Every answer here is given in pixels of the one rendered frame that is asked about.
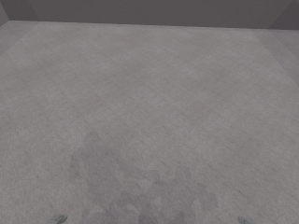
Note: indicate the robot left hand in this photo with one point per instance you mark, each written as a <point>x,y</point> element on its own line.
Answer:
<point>57,219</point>

